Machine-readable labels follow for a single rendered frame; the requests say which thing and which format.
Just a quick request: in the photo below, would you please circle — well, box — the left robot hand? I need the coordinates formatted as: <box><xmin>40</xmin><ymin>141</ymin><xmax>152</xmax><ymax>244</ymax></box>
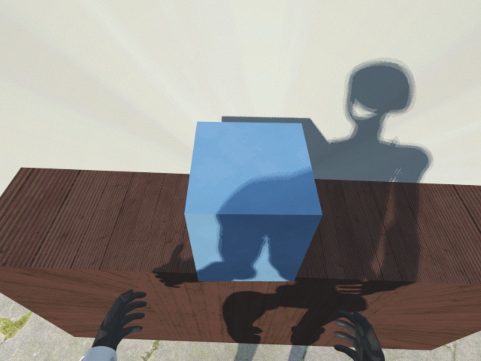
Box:
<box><xmin>92</xmin><ymin>290</ymin><xmax>147</xmax><ymax>351</ymax></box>

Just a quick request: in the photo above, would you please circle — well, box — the right robot hand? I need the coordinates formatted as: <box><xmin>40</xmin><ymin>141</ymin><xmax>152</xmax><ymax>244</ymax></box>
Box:
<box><xmin>334</xmin><ymin>311</ymin><xmax>385</xmax><ymax>361</ymax></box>

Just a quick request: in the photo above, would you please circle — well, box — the left robot forearm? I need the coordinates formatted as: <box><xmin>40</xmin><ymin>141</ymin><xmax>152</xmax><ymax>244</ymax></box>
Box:
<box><xmin>79</xmin><ymin>346</ymin><xmax>117</xmax><ymax>361</ymax></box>

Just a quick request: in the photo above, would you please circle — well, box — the carton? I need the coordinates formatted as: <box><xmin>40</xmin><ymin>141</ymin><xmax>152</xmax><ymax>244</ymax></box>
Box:
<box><xmin>184</xmin><ymin>122</ymin><xmax>322</xmax><ymax>281</ymax></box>

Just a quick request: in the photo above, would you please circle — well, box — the pedestal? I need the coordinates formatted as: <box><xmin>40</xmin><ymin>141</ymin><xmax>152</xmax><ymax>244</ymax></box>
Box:
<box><xmin>0</xmin><ymin>168</ymin><xmax>481</xmax><ymax>350</ymax></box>

